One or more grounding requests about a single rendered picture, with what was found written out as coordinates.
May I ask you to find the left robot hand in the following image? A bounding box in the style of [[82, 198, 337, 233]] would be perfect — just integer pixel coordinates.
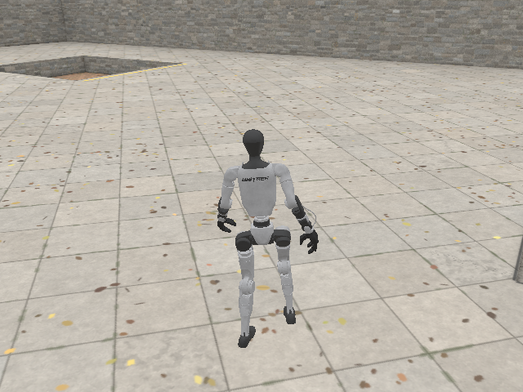
[[217, 218, 236, 233]]

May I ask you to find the robot right forearm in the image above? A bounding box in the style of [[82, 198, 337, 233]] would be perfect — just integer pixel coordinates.
[[292, 195, 314, 234]]

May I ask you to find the left robot upper arm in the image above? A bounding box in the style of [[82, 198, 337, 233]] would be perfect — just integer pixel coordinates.
[[220, 166, 239, 209]]

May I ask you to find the right robot shin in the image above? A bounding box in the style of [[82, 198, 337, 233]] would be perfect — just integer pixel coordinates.
[[280, 261, 293, 314]]

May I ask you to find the right robot upper arm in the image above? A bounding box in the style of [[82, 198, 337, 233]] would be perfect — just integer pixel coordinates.
[[272, 163, 298, 209]]

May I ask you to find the robot left forearm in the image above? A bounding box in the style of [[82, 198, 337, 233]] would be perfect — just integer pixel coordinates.
[[217, 198, 229, 222]]

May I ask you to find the robot torso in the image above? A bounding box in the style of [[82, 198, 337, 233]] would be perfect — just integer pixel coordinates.
[[237, 160, 276, 245]]

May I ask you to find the right robot hand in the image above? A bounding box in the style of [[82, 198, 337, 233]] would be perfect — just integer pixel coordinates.
[[300, 230, 319, 254]]

